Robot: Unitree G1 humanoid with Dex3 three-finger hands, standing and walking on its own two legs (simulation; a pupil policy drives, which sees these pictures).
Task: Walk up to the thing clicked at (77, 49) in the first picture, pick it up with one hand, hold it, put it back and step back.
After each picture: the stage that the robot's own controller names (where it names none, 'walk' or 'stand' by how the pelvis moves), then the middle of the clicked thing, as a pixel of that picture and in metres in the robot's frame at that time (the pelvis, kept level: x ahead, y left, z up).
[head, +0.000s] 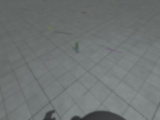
stand; (77, 47) +1.51 +0.32 -0.66
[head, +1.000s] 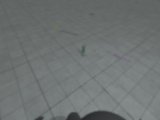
walk; (83, 50) +1.39 +0.12 -0.64
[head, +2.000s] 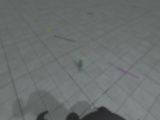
walk; (80, 65) +0.91 +0.14 -0.64
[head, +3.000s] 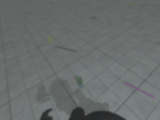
walk; (80, 82) +0.60 +0.20 -0.63
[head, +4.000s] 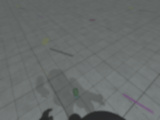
stand; (76, 93) +0.43 +0.18 -0.64
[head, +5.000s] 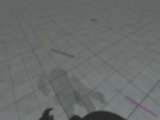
stand; (77, 96) +0.39 +0.17 -0.64
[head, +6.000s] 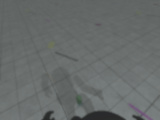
stand; (79, 101) +0.37 +0.15 -0.66
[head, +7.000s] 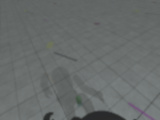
stand; (79, 101) +0.36 +0.15 -0.66
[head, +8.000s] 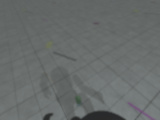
stand; (78, 101) +0.36 +0.16 -0.66
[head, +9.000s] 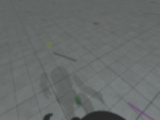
stand; (78, 101) +0.35 +0.16 -0.66
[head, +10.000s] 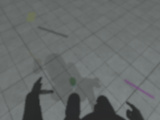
go down; (73, 82) +0.38 +0.16 -0.52
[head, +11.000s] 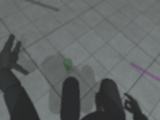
go down; (68, 66) +0.43 +0.19 -0.28
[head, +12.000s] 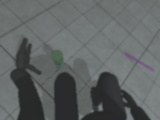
close in; (58, 60) +0.43 +0.21 -0.20
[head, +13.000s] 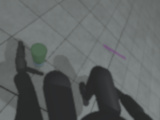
close; (39, 57) +0.42 +0.24 -0.16
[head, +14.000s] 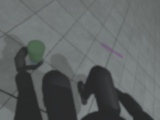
lift; (36, 56) +0.42 +0.25 -0.16
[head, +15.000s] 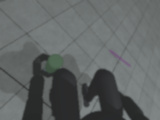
lift; (51, 66) +0.34 +0.22 -0.14
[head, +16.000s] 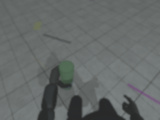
lift; (67, 77) +0.30 +0.16 +0.04
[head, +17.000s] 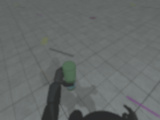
hold; (70, 78) +0.31 +0.15 +0.05
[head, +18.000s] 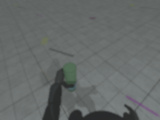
hold; (70, 79) +0.30 +0.15 +0.04
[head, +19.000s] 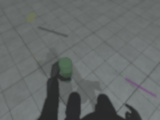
crouch; (66, 72) +0.35 +0.17 -0.02
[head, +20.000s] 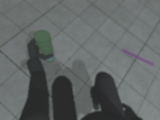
lower; (47, 49) +0.48 +0.23 -0.05
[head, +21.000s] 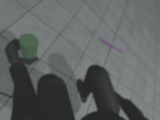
lower; (29, 52) +0.44 +0.26 -0.16
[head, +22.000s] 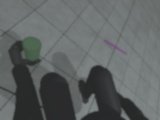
lower; (32, 54) +0.42 +0.26 -0.16
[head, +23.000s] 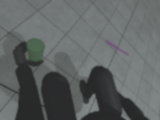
lower; (35, 55) +0.42 +0.26 -0.16
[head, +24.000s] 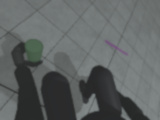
lower; (34, 56) +0.41 +0.26 -0.16
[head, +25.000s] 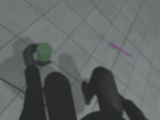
open; (43, 57) +0.42 +0.23 -0.17
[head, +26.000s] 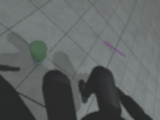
stand; (38, 55) +0.41 +0.25 -0.17
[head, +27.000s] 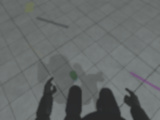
walk; (74, 76) +0.41 +0.17 -0.43
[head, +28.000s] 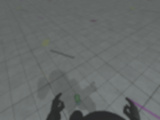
stand; (77, 99) +0.36 +0.15 -0.60
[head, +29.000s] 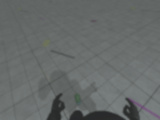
stand; (77, 99) +0.36 +0.16 -0.60
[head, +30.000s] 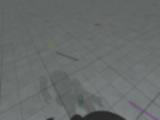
stand; (80, 100) +0.38 +0.14 -0.65
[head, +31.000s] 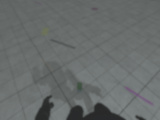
walk; (79, 87) +0.43 +0.10 -0.63
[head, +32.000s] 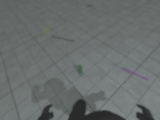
walk; (80, 70) +0.71 +0.19 -0.62
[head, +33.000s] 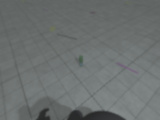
stand; (81, 61) +1.01 +0.17 -0.63
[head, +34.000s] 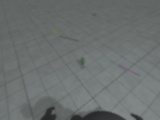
stand; (82, 63) +1.01 +0.16 -0.65
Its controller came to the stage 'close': yes
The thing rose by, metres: 0.68
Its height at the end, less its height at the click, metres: +0.00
